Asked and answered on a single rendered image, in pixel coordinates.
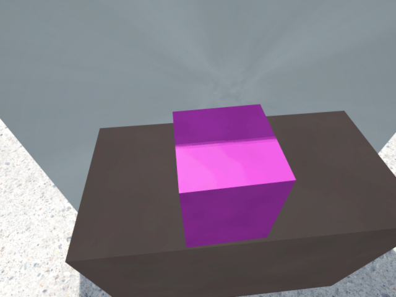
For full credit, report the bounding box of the pedestal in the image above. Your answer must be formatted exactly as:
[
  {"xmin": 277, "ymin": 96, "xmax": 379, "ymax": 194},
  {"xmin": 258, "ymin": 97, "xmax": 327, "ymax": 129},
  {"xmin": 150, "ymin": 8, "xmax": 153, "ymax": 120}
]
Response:
[{"xmin": 65, "ymin": 111, "xmax": 396, "ymax": 297}]

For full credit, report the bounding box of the carton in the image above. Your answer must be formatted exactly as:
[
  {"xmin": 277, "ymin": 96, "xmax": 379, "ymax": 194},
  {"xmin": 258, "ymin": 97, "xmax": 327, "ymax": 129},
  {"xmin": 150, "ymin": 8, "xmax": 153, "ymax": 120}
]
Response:
[{"xmin": 173, "ymin": 104, "xmax": 296, "ymax": 248}]

